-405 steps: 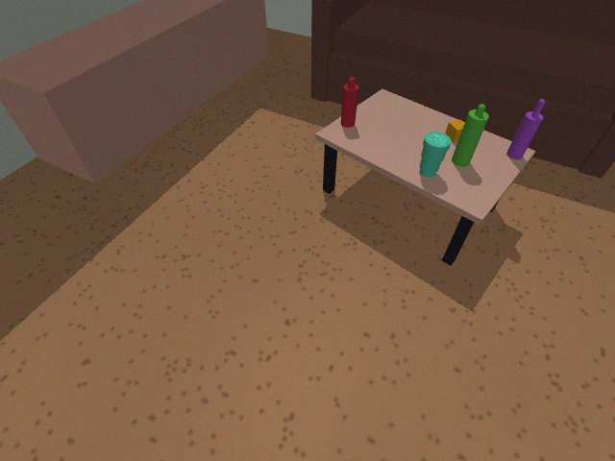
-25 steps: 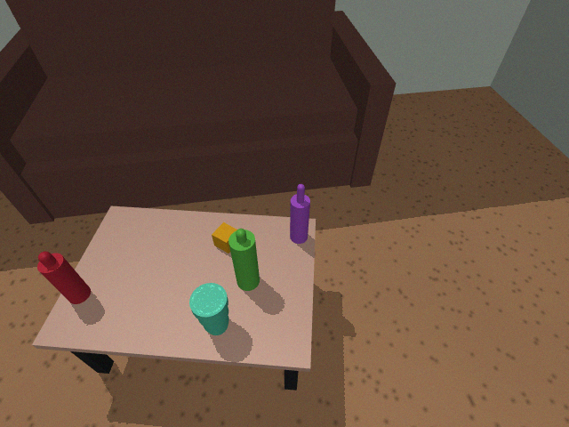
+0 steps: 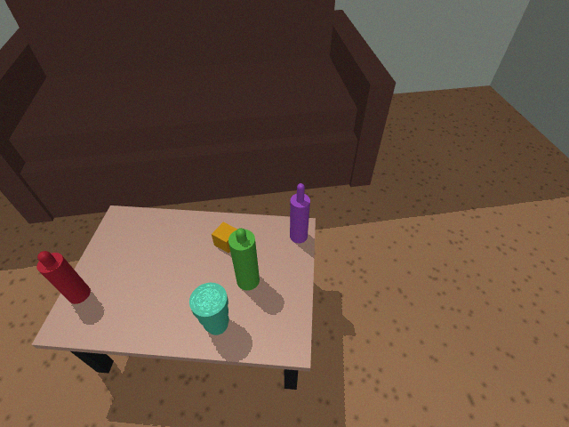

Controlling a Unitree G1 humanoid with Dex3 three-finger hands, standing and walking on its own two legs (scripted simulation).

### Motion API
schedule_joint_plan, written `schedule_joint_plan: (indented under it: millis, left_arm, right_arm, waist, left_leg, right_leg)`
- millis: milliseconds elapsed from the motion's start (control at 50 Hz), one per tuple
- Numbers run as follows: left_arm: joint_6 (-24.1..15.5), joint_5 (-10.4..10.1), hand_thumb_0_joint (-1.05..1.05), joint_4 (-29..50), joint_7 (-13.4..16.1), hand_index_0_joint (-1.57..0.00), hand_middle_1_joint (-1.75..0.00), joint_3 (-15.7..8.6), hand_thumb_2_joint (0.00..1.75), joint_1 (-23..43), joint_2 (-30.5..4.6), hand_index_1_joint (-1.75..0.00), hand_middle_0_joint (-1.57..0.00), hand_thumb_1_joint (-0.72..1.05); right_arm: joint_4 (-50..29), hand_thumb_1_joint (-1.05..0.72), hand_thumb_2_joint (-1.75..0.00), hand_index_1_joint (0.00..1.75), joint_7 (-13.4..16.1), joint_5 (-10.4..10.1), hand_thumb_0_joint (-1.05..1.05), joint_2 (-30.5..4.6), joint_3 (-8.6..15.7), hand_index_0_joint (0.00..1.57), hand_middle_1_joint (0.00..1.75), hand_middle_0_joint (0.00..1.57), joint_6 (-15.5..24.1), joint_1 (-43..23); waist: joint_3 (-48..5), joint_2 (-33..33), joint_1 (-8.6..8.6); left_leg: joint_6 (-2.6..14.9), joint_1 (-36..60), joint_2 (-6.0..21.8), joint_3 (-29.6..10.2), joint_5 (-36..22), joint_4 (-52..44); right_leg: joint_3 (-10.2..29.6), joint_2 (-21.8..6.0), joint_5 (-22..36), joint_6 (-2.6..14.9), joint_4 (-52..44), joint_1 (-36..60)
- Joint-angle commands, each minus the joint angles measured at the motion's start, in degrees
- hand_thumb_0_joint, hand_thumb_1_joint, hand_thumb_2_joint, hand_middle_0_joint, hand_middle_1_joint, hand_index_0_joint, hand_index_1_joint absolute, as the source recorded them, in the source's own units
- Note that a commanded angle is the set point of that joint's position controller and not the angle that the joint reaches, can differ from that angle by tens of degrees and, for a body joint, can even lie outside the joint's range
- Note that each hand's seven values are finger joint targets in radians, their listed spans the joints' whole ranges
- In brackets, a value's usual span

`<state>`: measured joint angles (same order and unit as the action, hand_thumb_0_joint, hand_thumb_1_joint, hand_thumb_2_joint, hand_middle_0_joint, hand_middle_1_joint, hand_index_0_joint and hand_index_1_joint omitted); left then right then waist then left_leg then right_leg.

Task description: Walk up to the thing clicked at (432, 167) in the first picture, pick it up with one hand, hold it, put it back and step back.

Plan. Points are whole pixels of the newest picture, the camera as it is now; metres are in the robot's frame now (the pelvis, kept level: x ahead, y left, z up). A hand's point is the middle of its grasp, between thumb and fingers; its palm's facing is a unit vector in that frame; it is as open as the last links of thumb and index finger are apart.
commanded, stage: go down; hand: left
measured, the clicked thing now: (213, 312) +0.45 +0.21 -0.38
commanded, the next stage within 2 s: none
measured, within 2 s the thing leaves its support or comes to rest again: neither
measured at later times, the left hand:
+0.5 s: hand out of the picture +0.16 +0.27 -0.15, palm faces +0.04 -0.94 -0.33, open 15.8 cm
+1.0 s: hand out of the picture +0.16 +0.28 -0.15, palm faces +0.06 -0.94 -0.34, open 17.4 cm
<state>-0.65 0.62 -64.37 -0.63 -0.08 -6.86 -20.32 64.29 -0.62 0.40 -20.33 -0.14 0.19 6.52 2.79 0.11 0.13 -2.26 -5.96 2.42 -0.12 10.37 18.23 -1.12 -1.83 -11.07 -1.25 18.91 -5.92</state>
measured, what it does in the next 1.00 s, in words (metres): lowers itself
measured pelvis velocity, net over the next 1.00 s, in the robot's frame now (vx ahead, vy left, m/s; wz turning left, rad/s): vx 0.01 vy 0.01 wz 0.02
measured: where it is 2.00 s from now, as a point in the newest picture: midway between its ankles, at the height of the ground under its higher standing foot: outside the picture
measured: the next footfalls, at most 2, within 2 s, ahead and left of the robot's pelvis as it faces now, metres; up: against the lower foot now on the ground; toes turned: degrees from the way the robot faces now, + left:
none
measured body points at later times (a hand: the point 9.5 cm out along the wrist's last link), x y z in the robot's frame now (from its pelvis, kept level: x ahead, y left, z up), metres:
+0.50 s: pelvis +0.00 +0.01 -0.02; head +0.05 +0.01 +0.42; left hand +0.15 +0.32 -0.13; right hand +0.13 -0.25 -0.13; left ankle +0.00 +0.14 -0.75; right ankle -0.01 -0.13 -0.75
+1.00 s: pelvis +0.01 +0.01 -0.06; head +0.06 +0.02 +0.39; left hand +0.15 +0.32 -0.13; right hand +0.18 -0.24 -0.14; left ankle +0.00 +0.14 -0.75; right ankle -0.01 -0.13 -0.75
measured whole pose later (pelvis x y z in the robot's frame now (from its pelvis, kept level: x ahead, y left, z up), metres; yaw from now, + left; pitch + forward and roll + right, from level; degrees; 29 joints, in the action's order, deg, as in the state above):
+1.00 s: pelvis +0.01 +0.01 -0.06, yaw +1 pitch +12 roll -2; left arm 28.8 1.3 -13.0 -5.0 -10.0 -18.2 -20.4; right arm 33.3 6.8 -1.5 -13.7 -0.2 9.0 13.9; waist -7.6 1.7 -1.4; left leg -1.5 -38.5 2.5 -2.9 28.4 55.1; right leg -2.3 -1.9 -27.5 -2.1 51.7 -35.7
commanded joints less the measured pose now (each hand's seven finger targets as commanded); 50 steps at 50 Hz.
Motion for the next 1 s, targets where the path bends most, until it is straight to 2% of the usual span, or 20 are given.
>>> schedule_joint_plan:
  millis: [0, 20, 40, 60, 80, 100, 120, 140, 180, 260, 280, 360, 380, 460, 500, 520, 540, 580, 720, 980]
  left_arm:
    - [-6.3, -2.8, 0.0, 23.3, 1.8, -0.11, -0.14, -2.8, 0.74, 21.9, -2.5, -0.14, -0.09, 0.74]
    - [-5.6, -2.7, 0.0, 19.5, 2.1, -0.03, -0.06, -3.7, 0.66, 27.1, -5.6, -0.06, -0.02, 0.66]
    - [-3.8, -1.4, 0.0, 11.6, 2.4, -0.02, -0.03, -7.9, 0.58, 16.5, -12.1, -0.02, -0.02, 0.58]
    - [-2.6, -0.3, 0.0, 7.6, 1.9, -0.03, -0.03, -9.5, 0.5, 13.8, -13.7, -0.02, -0.02, 0.5]
    - [-2.2, 0.6, 0.0, 9.1, 1.2, -0.04, -0.05, -10.4, 0.42, 17.7, -15.3, -0.03, -0.03, 0.42]
    - [-2.4, 1.8, 0.0, 9.6, 0.7, -0.03, -0.03, -11.7, 0.34, 17.5, -16.2, -0.01, -0.02, 0.34]
    - [-1.2, 2.7, 0.0, 7.0, 0.3, -0.04, -0.04, -12.0, 0.26, 11.8, -14.3, -0.03, -0.03, 0.26]
    - [0.1, 3.6, 0.0, 7.4, -0.2, -0.04, -0.04, -12.7, 0.18, 8.2, -13.5, -0.03, -0.03, 0.18]
    - [2.6, 3.9, 0.0, 12.1, -0.1, -0.05, -0.04, -14.2, 0.13, 5.7, -14.1, -0.02, -0.04, 0.07]
    - [9.7, 3.4, 0.0, 18.1, -0.9, -0.05, -0.05, -11.4, 0.12, 3.8, -8.7, -0.04, -0.05, -0.11]
    - [11.1, 3.3, 0.0, 20.9, -0.8, -0.05, -0.05, -12.6, 0.12, 4.5, -10.4, -0.04, -0.04, -0.14]
    - [14.6, 2.9, 0.0, 28.8, -1.2, -0.05, -0.04, -11.6, 0.08, 7.6, -9.6, -0.04, -0.06, -0.35]
    - [15.6, 3.0, 0.0, 25.8, -1.0, -0.06, -0.04, -13.2, 0.07, 4.1, -10.4, -0.04, -0.06, -0.37]
    - [16.5, 3.1, 0.0, 35.9, -1.6, -0.07, -0.05, -13.2, 0.05, 5.5, -11.2, -0.05, -0.07, -0.47]
    - [17.0, 2.9, 0.0, 39.8, -1.8, -0.06, -0.05, -13.2, 0.05, 5.4, -11.1, -0.05, -0.07, -0.48]
    - [18.3, 3.1, 0.0, 34.2, -1.8, -0.07, -0.05, -13.4, 0.04, -0.3, -10.1, -0.05, -0.07, -0.5]
    - [18.3, 2.8, 0.0, 42.2, -2.1, -0.07, -0.04, -13.3, 0.04, 2.9, -11.3, -0.05, -0.07, -0.51]
    - [20.0, 2.9, 0.0, 38.7, -2.3, -0.07, -0.04, -13.2, 0.03, -2.0, -9.8, -0.04, -0.07, -0.51]
    - [23.9, 2.1, 0.0, 49.7, -3.1, -0.07, -0.06, -14.1, 0.04, -5.9, -11.1, -0.05, -0.07, -0.53]
    - [29.2, 0.9, 0.0, 63.0, -3.2, -0.07, -0.05, -15.8, 0.05, -12.0, -12.0, -0.06, -0.07, -0.57]
  right_arm:
    - [-19.1, -1.05, -0.94, 0.3, 2.1, -3.5, 0.0, -2.3, 0.2, 0.2, 0.3, 0.2, 4.1, -1.2]
    - [-15.7, -1.05, -0.94, 0.3, 2.7, -3.7, 0.0, -3.8, 0.3, 0.2, 0.3, 0.2, 4.1, 1.9]
    - [-16.1, -1.05, -0.94, 0.3, 3.4, -3.9, 0.0, -6.2, 1.8, 0.2, 0.3, 0.2, 3.5, 4.2]
    - [-16.8, -1.05, -0.94, 0.3, 3.4, -3.5, 0.0, -6.1, 2.5, 0.2, 0.3, 0.2, 3.3, 5.0]
    - [-18.3, -1.04, -0.93, 0.3, 3.6, -3.3, 0.0, -5.9, 3.0, 0.2, 0.3, 0.2, 3.4, 5.2]
    - [-19.9, -1.03, -0.93, 0.3, 3.8, -2.6, 0.0, -5.9, 3.9, 0.2, 0.3, 0.2, 3.8, 5.3]
    - [-20.4, -1.02, -0.93, 0.3, 3.8, -2.2, 0.0, -5.4, 4.3, 0.2, 0.3, 0.2, 4.0, 7.0]
    - [-21.8, -1.01, -0.92, 0.3, 3.5, -1.8, 0.0, -5.0, 4.8, 0.2, 0.3, 0.2, 4.1, 6.9]
    - [-24.9, -0.99, -0.92, 0.3, 3.6, -2.1, 0.0, -4.5, 5.0, 0.2, 0.3, 0.2, 4.5, 6.3]
    - [-28.9, -0.96, -0.91, 0.3, 3.5, -2.5, 0.0, -3.6, 4.7, 0.2, 0.3, 0.2, 5.0, 4.8]
    - [-29.8, -0.94, -0.91, 0.3, 3.5, -2.6, 0.0, -3.8, 4.7, 0.2, 0.3, 0.2, 5.1, 4.3]
    - [-31.9, -0.88, -0.89, 0.3, 3.4, -2.5, 0.0, -3.1, 4.3, 0.2, 0.3, 0.2, 5.8, 5.4]
    - [-31.8, -0.88, -0.89, 0.3, 3.5, -2.5, 0.0, -2.7, 3.8, 0.2, 0.3, 0.2, 6.1, 5.5]
    - [-32.6, -0.86, -0.88, 0.3, 4.3, -2.2, 0.0, -2.9, 4.2, 0.2, 0.3, 0.2, 7.4, 6.5]
    - [-33.1, -0.87, -0.89, 0.3, 4.7, -2.2, 0.0, -2.9, 4.2, 0.2, 0.3, 0.2, 8.2, 6.4]
    - [-32.8, -0.87, -0.89, 0.3, 4.9, -2.2, 0.0, -2.3, 3.4, 0.2, 0.3, 0.2, 8.4, 6.0]
    - [-33.7, -0.87, -0.89, 0.3, 5.1, -2.1, 0.0, -2.9, 4.1, 0.2, 0.3, 0.2, 8.6, 6.1]
    - [-33.3, -0.86, -0.88, 0.3, 5.6, -2.0, 0.0, -2.6, 3.8, 0.2, 0.3, 0.2, 9.0, 6.5]
    - [-35.6, -0.85, -0.88, 0.3, 7.0, -1.6, 0.0, -2.0, 3.4, 0.2, 0.3, 0.2, 10.4, 6.1]
    - [-39.9, -0.86, -0.89, 0.3, 9.0, -1.7, 0.0, -1.5, 3.3, 0.2, 0.3, 0.2, 12.5, 5.7]
  waist:
    - [0.1, 1.0, -6.94]
    - [-2.7, 0.1, -4.9]
    - [-1.7, -1.6, -3.05]
    - [-4.1, -2.8, -2.48]
    - [-6.3, -1.9, -1.99]
    - [-11.1, -1.1, -1.27]
    - [-12.4, -0.8, -0.98]
    - [-13.6, 1.7, 0.87]
    - [-15.5, 2.5, 2.0]
    - [-13.3, 1.0, 0.1]
    - [-13.4, 1.1, 0.42]
    - [-12.7, 1.5, -0.88]
    - [-11.5, 1.3, -0.75]
    - [-16.0, 2.7, -1.56]
    - [-16.1, 3.1, -1.93]
    - [-13.6, 2.8, -1.46]
    - [-15.8, 4.7, -1.53]
    - [-15.1, 2.4, -2.24]
    - [-18.9, 4.1, -1.55]
    - [-19.8, 3.8, -1.19]
  left_leg:
    - [2.58, -6.5, -2.8, 3.7, 0.3, 1.9]
    - [2.8, -6.1, -3.0, 3.4, 0.8, 2.5]
    - [2.69, -7.3, -2.6, 3.3, 1.2, 2.9]
    - [2.83, -8.9, -2.9, 3.1, 0.4, 5.1]
    - [2.88, -9.5, -2.9, 3.0, -0.8, 6.7]
    - [2.75, -8.9, -3.1, 2.9, -2.2, 7.9]
    - [2.6, -9.7, -3.3, 2.6, -3.7, 8.9]
    - [2.26, -10.8, -3.6, 2.6, -4.4, 9.2]
    - [1.95, -9.8, -3.7, 2.5, -6.5, 8.8]
    - [1.92, -10.5, -3.1, 2.2, -6.4, 9.8]
    - [1.87, -10.9, -2.8, 2.1, -6.5, 10.1]
    - [1.72, -12.4, -2.2, 1.6, -4.5, 12.1]
    - [1.82, -13.7, -2.4, 1.6, -2.9, 12.6]
    - [1.81, -12.8, -2.1, 1.4, -6.2, 16.0]
    - [1.71, -13.7, -2.0, 1.2, -7.3, 17.6]
    - [1.63, -15.6, -2.0, 1.0, -6.2, 18.0]
    - [1.51, -15.1, -2.0, 1.0, -6.9, 18.7]
    - [1.66, -16.5, -1.9, 0.6, -6.8, 20.3]
    - [1.63, -19.2, -1.6, -0.2, -10.5, 25.3]
    - [2.11, -25.9, -1.9, -1.1, -4.8, 31.1]
  right_leg:
    - [-0.2, 1.1, 4.0, 1.21, 0.4, -12.2]
    - [-0.7, 0.9, 2.8, 1.04, 0.7, -9.0]
    - [-1.3, 1.5, 0.9, 1.32, 0.8, -8.3]
    - [-1.2, 1.4, 0.8, 1.38, 2.1, -8.6]
    - [-1.1, 1.4, 2.3, 1.49, 4.0, -9.2]
    - [-0.8, 1.1, 4.2, 1.41, 5.7, -7.7]
    - [-0.8, 1.0, 5.8, 1.44, 6.8, -7.6]
    - [-0.8, 0.9, 5.7, 1.86, 7.6, -7.1]
    - [-0.9, 1.2, 6.8, 1.94, 7.2, -5.3]
    - [-1.6, 2.1, 5.9, 1.91, 7.8, -8.0]
    - [-1.9, 2.2, 5.6, 1.97, 8.4, -8.7]
    - [-2.2, 2.5, 3.4, 1.79, 10.7, -12.7]
    - [-2.1, 2.3, 1.8, 1.72, 11.1, -13.2]
    - [-1.7, 2.1, 5.3, 1.45, 14.4, -14.0]
    - [-1.8, 2.1, 6.3, 1.36, 16.0, -15.1]
    - [-1.9, 2.1, 5.0, 1.39, 16.4, -16.3]
    - [-2.0, 2.2, 5.5, 1.37, 17.1, -16.5]
    - [-2.2, 2.3, 5.2, 1.18, 18.3, -17.7]
    - [-2.7, 2.1, 7.4, 1.15, 23.2, -20.2]
    - [-2.9, 2.0, 3.0, 0.88, 27.7, -25.9]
